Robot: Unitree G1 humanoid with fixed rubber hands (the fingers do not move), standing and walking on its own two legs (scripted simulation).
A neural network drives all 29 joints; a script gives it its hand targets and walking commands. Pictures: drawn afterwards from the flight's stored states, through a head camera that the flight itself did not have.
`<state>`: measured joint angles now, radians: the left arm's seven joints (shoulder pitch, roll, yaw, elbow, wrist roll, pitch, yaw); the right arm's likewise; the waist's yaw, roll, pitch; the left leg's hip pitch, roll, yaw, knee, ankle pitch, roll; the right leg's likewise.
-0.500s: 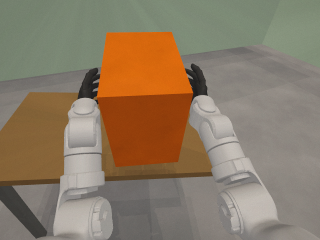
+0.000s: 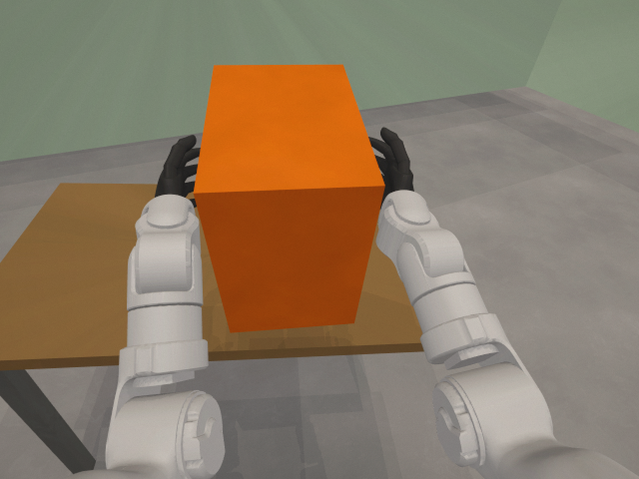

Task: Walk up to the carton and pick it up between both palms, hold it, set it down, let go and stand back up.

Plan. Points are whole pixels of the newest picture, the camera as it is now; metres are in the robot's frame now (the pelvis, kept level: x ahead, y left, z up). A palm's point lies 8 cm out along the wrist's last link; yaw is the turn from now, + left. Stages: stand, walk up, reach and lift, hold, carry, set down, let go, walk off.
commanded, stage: hold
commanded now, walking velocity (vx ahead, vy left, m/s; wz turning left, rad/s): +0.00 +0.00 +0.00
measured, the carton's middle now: (286, 198) +0.41 +0.01 +0.19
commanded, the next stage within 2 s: none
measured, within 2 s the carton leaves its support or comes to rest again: neither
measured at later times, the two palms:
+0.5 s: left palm (174, 200) +0.36 +0.15 +0.22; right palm (395, 193) +0.36 -0.11 +0.23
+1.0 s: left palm (176, 204) +0.36 +0.14 +0.21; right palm (396, 195) +0.36 -0.12 +0.22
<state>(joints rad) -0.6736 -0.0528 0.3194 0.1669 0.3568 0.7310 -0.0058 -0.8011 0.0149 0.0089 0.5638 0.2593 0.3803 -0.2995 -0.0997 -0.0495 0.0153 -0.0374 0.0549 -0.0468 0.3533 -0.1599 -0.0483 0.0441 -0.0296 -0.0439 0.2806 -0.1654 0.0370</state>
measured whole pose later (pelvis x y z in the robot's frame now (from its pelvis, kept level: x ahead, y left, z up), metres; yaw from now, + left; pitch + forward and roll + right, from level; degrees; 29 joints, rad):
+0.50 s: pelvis +0.00 +0.00 +0.00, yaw +0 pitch -10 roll -1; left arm -0.67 -0.06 0.32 0.16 0.36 0.74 0.00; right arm -0.80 0.01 0.00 0.56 0.26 0.39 -0.30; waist -0.10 -0.05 0.02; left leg -0.03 0.05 -0.05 0.36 -0.16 -0.05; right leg 0.05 -0.03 -0.04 0.28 -0.17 0.04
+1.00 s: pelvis +0.00 +0.00 +0.00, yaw +0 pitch -10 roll -1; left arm -0.65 -0.06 0.31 0.12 0.36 0.74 -0.01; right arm -0.78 0.01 0.03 0.52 0.27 0.38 -0.30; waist -0.11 -0.05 0.03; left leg -0.02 0.05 -0.05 0.36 -0.16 -0.05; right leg 0.06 -0.03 -0.05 0.28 -0.17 0.04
